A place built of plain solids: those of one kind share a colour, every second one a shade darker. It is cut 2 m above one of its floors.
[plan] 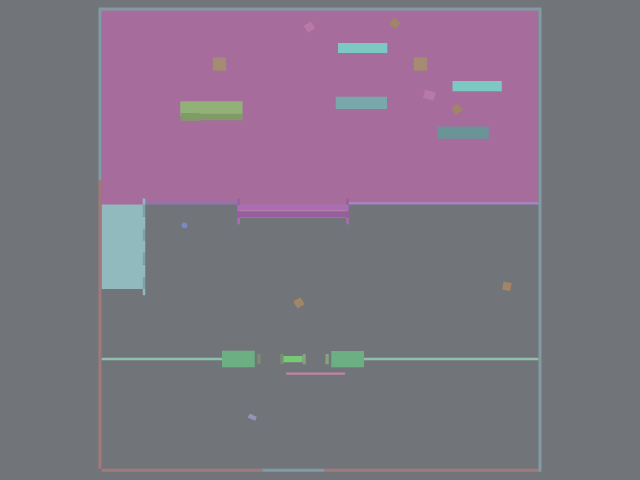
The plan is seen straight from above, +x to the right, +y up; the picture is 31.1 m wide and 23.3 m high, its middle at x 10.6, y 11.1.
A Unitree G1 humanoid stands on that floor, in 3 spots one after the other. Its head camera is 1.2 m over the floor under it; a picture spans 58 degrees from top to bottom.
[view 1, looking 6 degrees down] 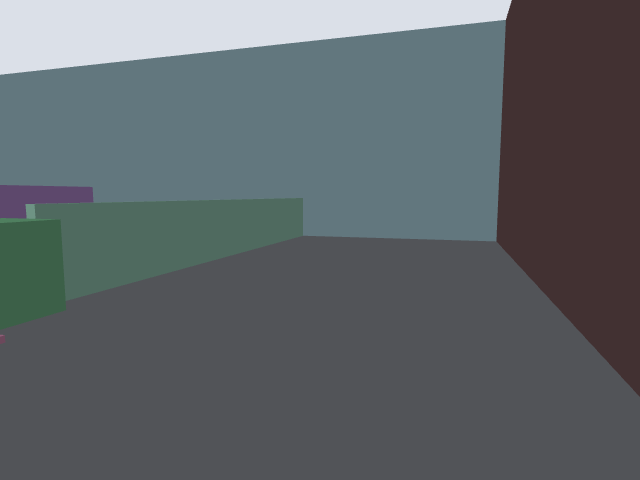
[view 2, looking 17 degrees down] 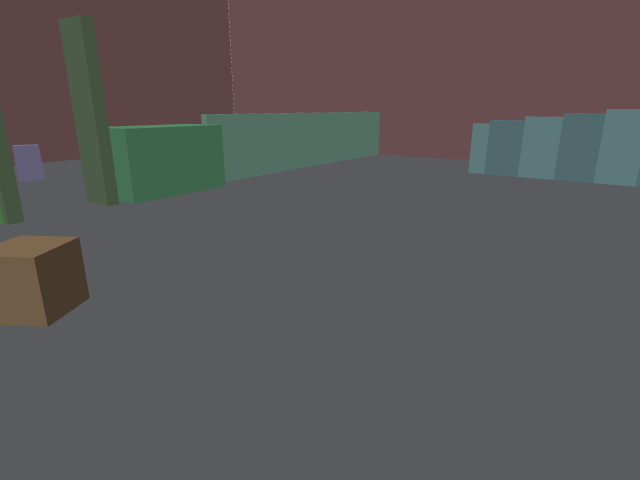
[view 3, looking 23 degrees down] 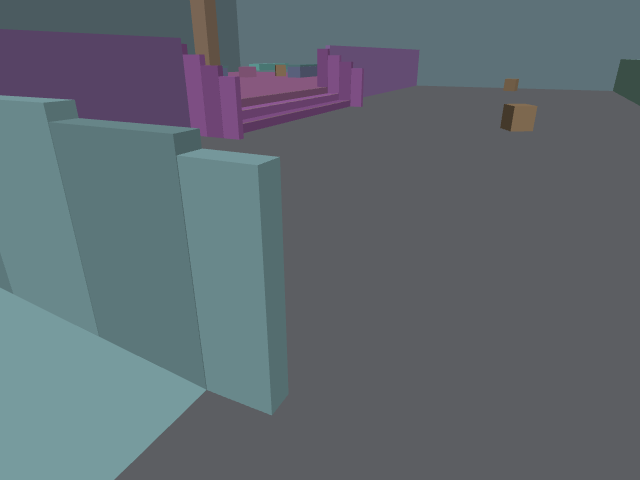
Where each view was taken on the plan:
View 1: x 9.29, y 1.10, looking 17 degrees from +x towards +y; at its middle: ground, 11.48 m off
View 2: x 10.58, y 10.87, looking -145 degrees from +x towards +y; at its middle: ground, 4.10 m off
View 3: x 1.00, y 7.74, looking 26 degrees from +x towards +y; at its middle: ground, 3.07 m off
